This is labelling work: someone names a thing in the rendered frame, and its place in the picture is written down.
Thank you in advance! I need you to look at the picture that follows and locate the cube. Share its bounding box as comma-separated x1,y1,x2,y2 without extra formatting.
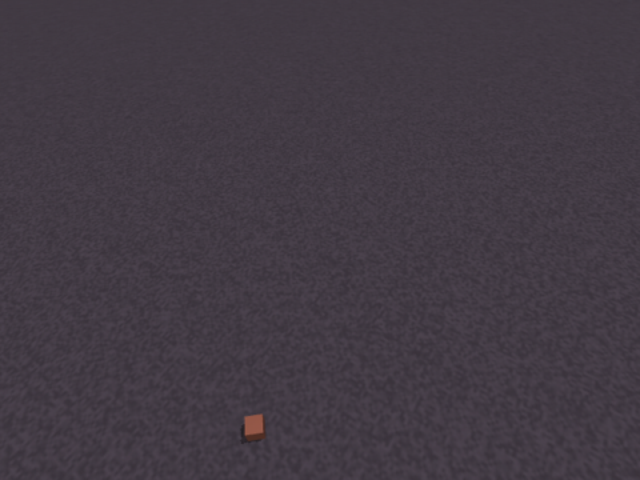
245,414,266,441

